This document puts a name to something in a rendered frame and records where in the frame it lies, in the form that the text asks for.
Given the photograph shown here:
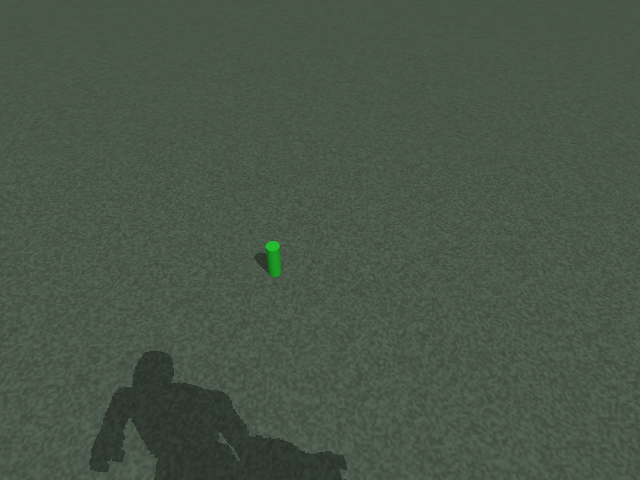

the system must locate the can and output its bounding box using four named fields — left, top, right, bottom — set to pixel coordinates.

left=266, top=241, right=282, bottom=277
